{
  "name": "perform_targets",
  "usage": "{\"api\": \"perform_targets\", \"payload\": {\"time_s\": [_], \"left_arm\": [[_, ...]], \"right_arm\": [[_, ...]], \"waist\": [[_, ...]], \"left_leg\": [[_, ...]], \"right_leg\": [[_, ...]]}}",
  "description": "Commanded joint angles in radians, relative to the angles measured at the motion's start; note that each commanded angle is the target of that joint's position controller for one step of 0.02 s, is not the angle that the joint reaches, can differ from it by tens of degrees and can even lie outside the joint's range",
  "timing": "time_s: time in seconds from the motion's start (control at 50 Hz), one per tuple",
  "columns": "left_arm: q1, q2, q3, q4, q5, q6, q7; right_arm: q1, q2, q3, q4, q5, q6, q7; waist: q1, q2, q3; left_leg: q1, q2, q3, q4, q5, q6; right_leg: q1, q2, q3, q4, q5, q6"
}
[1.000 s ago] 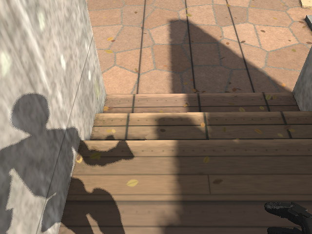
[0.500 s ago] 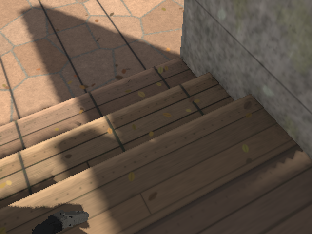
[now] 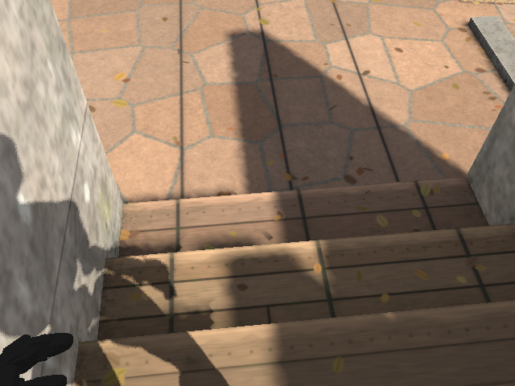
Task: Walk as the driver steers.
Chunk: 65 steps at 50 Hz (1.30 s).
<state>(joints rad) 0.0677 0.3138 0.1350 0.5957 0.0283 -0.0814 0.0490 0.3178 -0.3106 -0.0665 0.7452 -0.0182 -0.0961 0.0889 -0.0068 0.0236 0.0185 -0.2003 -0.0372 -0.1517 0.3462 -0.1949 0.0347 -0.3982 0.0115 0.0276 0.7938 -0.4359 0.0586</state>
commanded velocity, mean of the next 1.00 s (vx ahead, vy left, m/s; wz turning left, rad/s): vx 0.16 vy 0.00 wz -0.33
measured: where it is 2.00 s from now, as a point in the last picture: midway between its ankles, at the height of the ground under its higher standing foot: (326, 300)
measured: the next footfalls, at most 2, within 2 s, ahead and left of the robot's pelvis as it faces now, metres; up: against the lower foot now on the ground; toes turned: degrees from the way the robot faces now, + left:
right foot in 0.14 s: +0.07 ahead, -0.12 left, +0.00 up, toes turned +7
left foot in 0.66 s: +0.09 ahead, +0.11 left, +0.00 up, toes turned -18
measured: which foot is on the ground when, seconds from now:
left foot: down 0.00-0.30, up 0.32-0.64, down 0.66-1.00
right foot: up 0.00-0.12, down 0.14-0.66, up 0.68-1.00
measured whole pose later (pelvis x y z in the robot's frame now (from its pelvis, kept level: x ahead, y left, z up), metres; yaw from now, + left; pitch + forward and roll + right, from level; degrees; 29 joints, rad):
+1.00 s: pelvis +0.09 -0.03 -0.01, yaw -25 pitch +1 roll +1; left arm 0.12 0.29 0.03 0.65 0.01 0.01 -0.08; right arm 0.49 -0.27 -0.01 0.83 -0.01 -0.05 0.00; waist -0.09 -0.01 0.01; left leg 0.04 0.02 0.11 0.24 -0.28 -0.01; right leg -0.63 -0.06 0.07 0.87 -0.13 0.02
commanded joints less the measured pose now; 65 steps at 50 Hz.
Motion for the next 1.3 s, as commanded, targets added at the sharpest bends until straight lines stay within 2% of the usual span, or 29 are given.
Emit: {"api": "perform_targets", "payload": {"time_s": [0.02, 0.12, 0.14, 0.18, 0.2, 0.24, 0.28, 0.34, 0.38, 0.46, 0.56, 0.62, 0.66, 0.68, 0.7, 0.72, 0.74, 0.78, 0.84, 0.88, 0.9, 1.0, 1.08, 1.1, 1.12, 1.14, 1.16, 1.2, 1.3], "left_arm": [[0.025, 0.081, 0.014, -0.041, -0.024, -0.001, -0.003], [0.077, 0.102, -0.002, 0.015, -0.021, 0.015, -0.017], [0.051, 0.111, -0.005, 0.009, -0.025, 0.018, -0.025], [-0.026, 0.162, -0.01, -0.033, -0.035, -0.001, -0.052], [-0.089, 0.056, -0.051, -0.024, -0.043, -0.007, -0.094], [-0.056, 0.123, -0.02, 0.0, -0.03, -0.005, -0.141], [0.003, 0.273, 0.042, 0.007, -0.006, -0.017, -0.126], [0.173, 0.256, 0.046, 0.058, -0.003, -0.031, -0.082], [0.261, 0.199, 0.034, 0.102, 0.002, -0.044, -0.089], [0.158, 0.146, 0.0, 0.109, -0.005, -0.033, -0.086], [0.129, 0.225, 0.026, 0.055, 0.021, -0.017, -0.102], [0.086, 0.198, 0.005, 0.005, 0.013, 0.002, -0.116], [0.149, 0.112, -0.041, 0.02, 0.01, 0.009, -0.117], [0.206, 0.03, -0.071, -0.01, 0.009, 0.017, -0.109], [0.26, 0.066, -0.066, -0.007, 0.029, 0.007, -0.107], [0.201, 0.098, -0.063, 0.013, 0.049, 0.009, -0.116], [0.153, 0.096, -0.067, 0.017, 0.044, 0.014, -0.11], [0.185, 0.088, -0.078, 0.05, 0.035, 0.011, -0.118], [0.127, 0.068, -0.093, 0.019, 0.031, 0.008, -0.168], [0.068, 0.064, -0.095, -0.009, 0.032, -0.008, -0.165], [-0.075, 0.11, -0.061, -0.048, -0.016, 0.05, -0.133], [-0.064, 0.054, -0.084, -0.032, -0.021, 0.085, -0.125], [0.028, 0.095, -0.069, 0.0, -0.022, 0.077, -0.098], [0.206, 0.103, -0.061, 0.069, -0.016, 0.061, -0.089], [0.404, 0.178, -0.035, 0.121, 0.011, 0.045, -0.068], [0.456, 0.271, -0.029, 0.109, 0.027, 0.032, -0.051], [0.39, 0.242, -0.034, 0.092, 0.019, 0.034, -0.04], [0.222, 0.105, -0.073, 0.103, 0.009, 0.035, -0.043], [0.232, 0.076, -0.07, 0.172, -0.005, -0.013, -0.048]], "right_arm": [[-0.017, -0.16, -0.044, -0.077, -0.015, -0.006, 0.01], [-0.081, -0.149, -0.037, -0.099, 0.014, 0.014, 0.009], [-0.062, -0.112, -0.02, -0.092, 0.017, 0.021, 0.008], [0.021, -0.006, 0.026, -0.092, 0.016, 0.045, 0.0], [0.026, -0.015, 0.032, -0.069, 0.021, 0.068, 0.003], [-0.064, -0.1, 0.02, -0.103, 0.041, 0.084, -0.003], [-0.113, -0.202, -0.013, -0.135, 0.025, 0.061, -0.037], [-0.183, -0.14, 0.002, -0.163, 0.033, 0.048, -0.11], [-0.186, -0.144, -0.001, -0.158, 0.003, 0.06, -0.137], [-0.188, -0.075, 0.015, -0.158, -0.048, 0.064, -0.144], [-0.111, -0.105, -0.001, -0.123, 0.008, 0.049, -0.087], [-0.011, -0.152, -0.024, -0.098, 0.012, 0.027, -0.097], [0.003, -0.188, -0.037, -0.128, 0.021, 0.018, -0.105], [0.065, -0.255, -0.05, -0.149, 0.02, 0.004, -0.117], [0.035, -0.23, -0.038, -0.167, -0.016, -0.01, -0.118], [0.019, -0.14, -0.014, -0.155, -0.039, -0.011, -0.129], [-0.062, -0.088, 0.007, -0.152, -0.02, -0.021, -0.127], [-0.111, -0.054, 0.03, -0.161, -0.026, -0.032, -0.128], [-0.015, -0.106, 0.031, -0.12, -0.053, -0.025, -0.131], [0.067, -0.112, 0.036, -0.072, -0.057, -0.02, -0.1], [0.18, -0.241, -0.02, 0.004, 0.011, 0.015, -0.097], [0.125, -0.113, 0.008, 0.048, 0.01, 0.04, -0.083], [0.07, -0.195, -0.027, 0.059, 0.003, 0.034, -0.081], [0.053, -0.174, -0.021, 0.06, 0.006, 0.03, -0.075], [0.055, -0.13, -0.01, 0.046, 0.013, 0.023, -0.069], [0.059, 0.03, 0.026, -0.022, 0.027, 0.016, -0.066], [0.011, -0.037, 0.006, -0.05, 0.04, 0.021, -0.075], [0.016, -0.049, -0.001, -0.034, 0.033, 0.041, -0.072], [-0.028, -0.012, 0.006, -0.058, 0.004, 0.107, -0.033]], "waist": [[0.013, 0.11, -0.095], [-0.002, 0.064, -0.096], [-0.018, 0.049, -0.108], [-0.084, -0.122, -0.206], [-0.113, -0.045, -0.186], [-0.075, -0.036, -0.109], [-0.041, -0.071, -0.139], [0.031, -0.115, -0.154], [0.062, -0.14, -0.129], [-0.011, -0.056, -0.079], [-0.006, -0.113, -0.068], [-0.047, -0.09, -0.046], [-0.047, -0.064, -0.07], [-0.035, 0.124, -0.182], [-0.022, 0.133, -0.106], [-0.056, 0.121, 0.001], [-0.04, 0.157, 0.07], [-0.016, 0.111, 0.067], [-0.077, 0.069, 0.094], [-0.116, 0.069, 0.124], [-0.097, -0.148, 0.138], [-0.046, 0.141, 0.141], [0.058, 0.102, 0.085], [0.15, 0.024, -0.017], [0.233, -0.135, -0.173], [0.204, -0.387, -0.264], [0.183, -0.283, -0.241], [0.06, -0.15, -0.039], [-0.001, -0.128, 0.064]], "left_leg": [[0.114, 0.223, -0.244, 0.007, 0.559, 0.237], [0.065, 0.24, -0.301, 0.088, 0.425, 0.207], [0.054, 0.2, -0.281, 0.106, 0.344, 0.165], [-0.044, -0.024, -0.044, 0.232, -0.124, -0.072], [0.009, 0.018, -0.053, 0.195, -0.181, -0.133], [0.077, 0.013, -0.02, 0.165, 0.085, -0.109], [0.04, 0.003, 0.022, 0.228, 0.173, -0.053], [-0.147, -0.025, 0.056, 0.375, -0.159, -0.103], [-0.294, 0.009, 0.008, 0.73, -0.526, -0.161], [-0.284, 0.05, 0.033, 0.655, -0.362, -0.158], [-0.061, -0.019, 0.097, 0.291, -0.158, -0.137], [0.111, -0.016, 0.103, 0.074, 0.005, -0.078], [0.252, 0.107, 0.024, 0.002, 0.299, 0.078], [0.437, 0.347, -0.217, -0.032, 0.505, 0.305], [0.424, 0.476, -0.314, -0.074, 0.395, 0.38], [0.335, 0.459, -0.357, -0.189, -0.19, 0.3], [0.283, 0.395, -0.319, -0.229, -0.397, 0.211], [0.245, 0.351, -0.177, -0.231, -0.311, 0.141], [0.207, 0.328, -0.042, -0.256, -0.236, 0.13], [0.195, 0.31, -0.019, -0.273, -0.235, 0.164], [0.134, 0.342, -0.012, -0.262, -0.205, 0.123], [0.021, 0.253, 0.09, -0.266, -0.091, 0.127], [-0.025, 0.3, 0.035, -0.155, 0.071, 0.16], [-0.081, 0.243, 0.091, 0.081, 0.226, 0.141], [-0.231, 0.143, 0.167, 0.45, 0.167, 0.128], [-0.514, 0.039, 0.139, 0.786, -0.357, 0.111], [-0.578, 0.005, 0.013, 0.899, -0.26, 0.118], [-0.567, 0.12, 0.036, 0.894, -0.099, 0.092], [-0.598, 0.177, 0.052, 0.867, 0.074, 0.037]], "right_leg": [[0.019, 0.026, -0.005, -0.123, 0.105, 0.013], [0.128, -0.011, -0.027, -0.355, 0.365, -0.031], [0.163, -0.031, 0.005, -0.378, 0.514, -0.081], [0.333, -0.226, 0.228, -0.379, 0.996, -0.328], [0.269, -0.2, 0.221, -0.313, 0.93, -0.275], [0.148, -0.067, 0.13, -0.315, 0.71, -0.142], [0.221, -0.084, 0.187, -0.289, 0.896, -0.164], [0.415, -0.216, 0.4, -0.326, 1.128, -0.356], [0.487, -0.34, 0.561, -0.416, 1.125, -0.489], [0.409, -0.193, 0.407, -0.465, 0.931, -0.359], [0.321, -0.13, 0.447, -0.481, 0.772, -0.341], [0.191, -0.132, 0.539, -0.475, 0.555, -0.335], [0.094, -0.06, 0.53, -0.422, 0.301, -0.238], [-0.036, 0.088, 0.368, -0.235, -0.07, -0.114], [-0.195, 0.111, 0.247, -0.008, -0.16, -0.027], [-0.292, 0.035, 0.216, 0.093, -0.052, -0.035], [-0.364, 0.02, 0.188, 0.2, 0.031, -0.036], [-0.383, -0.031, 0.133, 0.313, 0.15, -0.023], [-0.415, -0.08, 0.061, 0.363, 0.23, -0.011], [-0.46, -0.09, 0.038, 0.305, 0.287, -0.007], [-0.409, -0.029, 0.097, 0.249, 0.283, -0.038], [-0.178, -0.091, -0.036, -0.033, 0.308, -0.03], [0.136, -0.024, -0.056, -0.199, 0.128, -0.074], [0.374, -0.001, -0.047, -0.275, 0.155, -0.094], [0.636, -0.139, 0.112, -0.33, -0.047, -0.11], [0.79, -0.39, 0.47, -0.467, -0.41, -0.115], [0.605, -0.433, 0.713, -0.6, -0.496, -0.137], [0.403, -0.36, 0.395, -0.548, -0.179, -0.112], [0.282, -0.297, 0.09, -0.661, 0.105, -0.125]]}}
Velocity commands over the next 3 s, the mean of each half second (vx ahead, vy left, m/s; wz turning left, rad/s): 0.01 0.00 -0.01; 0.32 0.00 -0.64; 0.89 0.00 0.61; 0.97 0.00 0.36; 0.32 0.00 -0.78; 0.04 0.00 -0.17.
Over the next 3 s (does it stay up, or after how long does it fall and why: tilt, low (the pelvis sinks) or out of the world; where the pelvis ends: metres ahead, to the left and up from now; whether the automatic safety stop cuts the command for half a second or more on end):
stays up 1.11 -0.17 -0.34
